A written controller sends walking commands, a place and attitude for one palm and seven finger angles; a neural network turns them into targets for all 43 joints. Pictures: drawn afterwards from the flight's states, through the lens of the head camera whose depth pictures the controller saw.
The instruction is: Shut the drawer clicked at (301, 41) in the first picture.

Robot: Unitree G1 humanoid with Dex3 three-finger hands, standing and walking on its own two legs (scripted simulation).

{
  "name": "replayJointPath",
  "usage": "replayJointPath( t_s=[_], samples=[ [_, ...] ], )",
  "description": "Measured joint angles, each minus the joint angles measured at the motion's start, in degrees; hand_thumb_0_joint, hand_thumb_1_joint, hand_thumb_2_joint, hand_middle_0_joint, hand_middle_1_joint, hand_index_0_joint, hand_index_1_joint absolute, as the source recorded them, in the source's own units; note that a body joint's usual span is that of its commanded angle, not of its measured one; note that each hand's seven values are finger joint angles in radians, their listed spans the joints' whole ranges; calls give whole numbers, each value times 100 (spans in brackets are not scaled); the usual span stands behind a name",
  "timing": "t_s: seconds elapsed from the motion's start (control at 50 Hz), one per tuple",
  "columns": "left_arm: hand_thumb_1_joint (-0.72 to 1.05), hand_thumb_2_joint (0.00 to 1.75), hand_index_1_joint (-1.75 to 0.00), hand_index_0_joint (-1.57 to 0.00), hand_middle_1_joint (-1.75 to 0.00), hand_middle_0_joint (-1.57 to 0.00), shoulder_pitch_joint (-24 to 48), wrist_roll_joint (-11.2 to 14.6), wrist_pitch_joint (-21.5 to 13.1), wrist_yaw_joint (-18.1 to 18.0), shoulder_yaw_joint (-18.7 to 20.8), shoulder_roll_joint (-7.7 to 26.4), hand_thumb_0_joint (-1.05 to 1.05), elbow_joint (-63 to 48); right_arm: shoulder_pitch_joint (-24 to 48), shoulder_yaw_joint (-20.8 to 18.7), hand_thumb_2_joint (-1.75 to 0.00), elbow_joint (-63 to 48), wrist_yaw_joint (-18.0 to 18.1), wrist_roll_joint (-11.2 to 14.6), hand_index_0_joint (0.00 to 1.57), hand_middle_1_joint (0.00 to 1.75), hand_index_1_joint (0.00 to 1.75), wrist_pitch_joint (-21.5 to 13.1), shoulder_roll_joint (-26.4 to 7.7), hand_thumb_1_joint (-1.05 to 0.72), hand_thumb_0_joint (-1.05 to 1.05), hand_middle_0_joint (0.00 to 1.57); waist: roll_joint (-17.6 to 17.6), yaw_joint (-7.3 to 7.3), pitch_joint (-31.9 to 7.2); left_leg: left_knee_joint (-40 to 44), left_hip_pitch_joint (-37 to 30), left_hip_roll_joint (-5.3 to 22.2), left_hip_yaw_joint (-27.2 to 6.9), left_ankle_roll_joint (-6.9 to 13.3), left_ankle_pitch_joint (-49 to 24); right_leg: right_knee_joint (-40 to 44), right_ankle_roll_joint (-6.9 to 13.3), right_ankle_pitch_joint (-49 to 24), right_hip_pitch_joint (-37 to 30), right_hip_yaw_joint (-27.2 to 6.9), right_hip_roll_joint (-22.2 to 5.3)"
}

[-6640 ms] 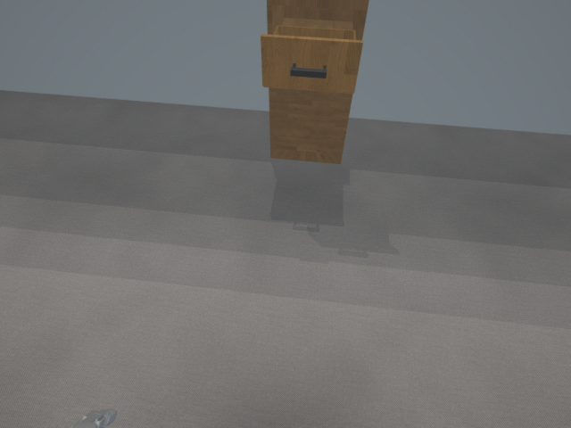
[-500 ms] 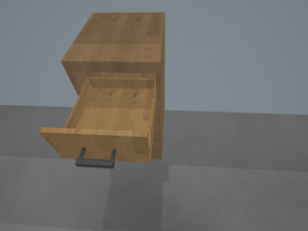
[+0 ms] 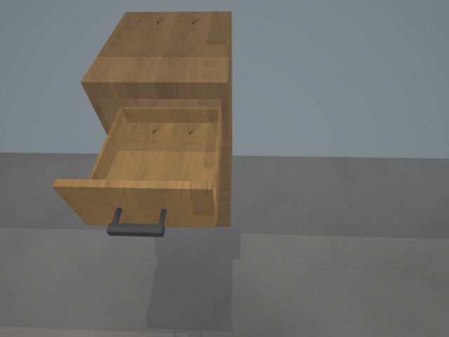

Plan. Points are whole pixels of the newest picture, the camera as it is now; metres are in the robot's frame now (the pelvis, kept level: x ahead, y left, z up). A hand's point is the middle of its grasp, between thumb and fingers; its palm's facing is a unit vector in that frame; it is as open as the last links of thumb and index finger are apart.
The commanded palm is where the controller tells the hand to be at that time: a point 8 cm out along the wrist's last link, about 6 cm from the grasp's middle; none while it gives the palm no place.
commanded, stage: look again from close up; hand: left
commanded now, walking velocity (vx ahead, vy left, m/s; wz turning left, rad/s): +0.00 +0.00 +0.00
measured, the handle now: (138, 221) +0.36 +0.23 -0.09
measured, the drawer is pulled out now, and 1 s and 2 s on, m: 0.30 0.30 0.30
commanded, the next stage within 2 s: shuffle to correct the standing spot in 0.50 s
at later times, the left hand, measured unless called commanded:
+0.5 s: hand out of the picture +0.04 +0.17 -0.17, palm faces +0.01 -0.97 -0.23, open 7.3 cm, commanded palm none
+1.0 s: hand out of the picture +0.02 +0.20 -0.18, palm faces +0.03 -0.98 -0.18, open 7.4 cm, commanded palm none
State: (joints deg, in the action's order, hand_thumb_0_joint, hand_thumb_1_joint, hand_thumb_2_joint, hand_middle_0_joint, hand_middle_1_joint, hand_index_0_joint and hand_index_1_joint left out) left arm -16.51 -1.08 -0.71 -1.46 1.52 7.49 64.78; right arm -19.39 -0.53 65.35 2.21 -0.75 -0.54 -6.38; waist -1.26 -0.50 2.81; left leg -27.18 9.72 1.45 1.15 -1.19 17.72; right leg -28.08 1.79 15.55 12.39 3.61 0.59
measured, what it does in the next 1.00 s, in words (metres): lifts its left foot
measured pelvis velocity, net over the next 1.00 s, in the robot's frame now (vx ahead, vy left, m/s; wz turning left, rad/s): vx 0.06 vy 0.03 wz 0.00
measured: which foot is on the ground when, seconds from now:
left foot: down 0.00-1.00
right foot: down 0.00-0.92, up 0.94-1.00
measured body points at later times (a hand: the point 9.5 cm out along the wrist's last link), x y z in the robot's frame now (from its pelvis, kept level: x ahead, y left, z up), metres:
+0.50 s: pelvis +0.02 -0.01 +0.00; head +0.04 -0.03 +0.45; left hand +0.04 +0.22 -0.15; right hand +0.02 -0.23 -0.17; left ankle -0.03 +0.11 -0.74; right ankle -0.02 -0.08 -0.74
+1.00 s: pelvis +0.06 +0.03 +0.00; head +0.08 +0.04 +0.44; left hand +0.02 +0.25 -0.17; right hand +0.03 -0.20 -0.16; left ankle +0.01 +0.11 -0.74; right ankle -0.02 -0.07 -0.69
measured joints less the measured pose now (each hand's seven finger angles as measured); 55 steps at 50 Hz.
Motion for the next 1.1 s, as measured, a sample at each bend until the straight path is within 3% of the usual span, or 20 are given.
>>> replayJointPath(
  t_s=[0.1, 0.16, 0.28, 0.6, 0.76, 0.84, 0.88, 0.94, 1.0, 1.04, 1.1],
  samples=[
    [92, 90, -30, -20, -30, -20, -83, -41, -182, -115, -153, -194, 1, -94, 188, -2, -90, -221, -113, -25, 20, 30, 30, 93, -202, -91, 0, 20, -322, -64, -31, -1060, 544, 139, -20, 151, 510, 62, 224, 121, 9, 84, 246],
    [92, 90, -30, -20, -30, -20, -122, -23, -213, -134, -179, -176, 2, -105, 256, 36, -90, -286, -71, -31, 19, 30, 30, 20, -251, -92, 1, 20, -336, -74, -84, -561, 329, 91, 68, 160, 180, -7, 231, 199, -74, 95, 289],
    [93, 90, -30, -20, -30, -20, -73, 24, -135, -147, -186, -27, 2, -108, 286, 106, -90, -205, 7, -21, 19, 30, 30, -35, -296, -94, 2, 20, -142, 5, -274, -246, -71, -9, 124, 70, 252, -118, 194, 395, -279, 46, 193],
    [92, 90, -30, -20, -30, -20, 36, 60, -107, -87, -205, 125, 1, -235, 343, 230, -90, -46, -5, -7, 19, 30, 30, -8, -266, -92, 0, 20, 5, 25, -126, 220, -293, -36, 162, 60, 27, 233, 198, 223, -440, 4, 185],
    [91, 90, -30, -20, -30, -20, -109, 8, -90, -41, -163, 89, 1, -250, 197, 215, -90, -8, -54, -36, 19, 30, 30, 52, -268, -91, 0, 20, -14, 60, -152, -213, -160, 12, 123, 132, 294, 104, 197, 354, -470, 64, 215],
    [91, 90, -30, -20, -30, -20, -280, -38, -92, -31, -78, 100, 1, -291, 108, 165, -90, -21, -85, -47, 19, 30, 30, 106, -272, -91, 0, 20, 39, 112, -171, -767, 183, 44, 210, 208, 722, 121, 164, 430, -559, 153, 187],
    [91, 90, -30, -20, -30, -20, -367, -44, -79, -22, -42, 128, 1, -287, 96, 142, -90, -59, -101, -45, 19, 30, 30, 75, -269, -91, 0, 20, 116, 146, -133, -632, 234, 25, 281, 231, 572, 79, 105, 487, -598, 146, 130],
    [91, 90, -30, -20, -30, -20, -486, -27, 25, 9, -14, 190, 1, -203, 50, 122, -90, -143, -99, -82, 19, 30, 30, -77, -251, -91, 0, 20, 331, 160, -132, -477, 102, -151, 479, 339, 204, -559, 86, 847, -373, 16, -73],
    [91, 90, -30, -20, -30, -20, -412, -63, 152, 33, -32, 162, 1, -143, -75, 105, -90, -268, -57, -103, 19, 30, 30, -193, -282, -91, 0, 20, 242, 38, -134, -301, -9, -223, 543, 478, 334, -2380, 161, 1525, 409, 3, -92],
    [91, 90, -30, -20, -30, -20, -250, -61, 157, 51, -25, 166, 1, -195, -166, 126, -90, -268, -31, -105, 19, 30, 30, -214, -257, -91, 0, 20, 163, -34, -80, -58, -125, -264, 500, 502, 234, -3187, 142, 1459, 889, 39, -139],
    [91, 90, -30, -20, -30, -20, 60, -34, 125, 43, -10, 186, 1, -372, -253, 198, -90, -174, 4, -101, 19, 30, 30, -212, -155, -91, 0, 20, 115, -32, 31, 300, -320, -316, 452, 513, 88, -3406, 26, 1107, 1357, 27, -240]
  ],
)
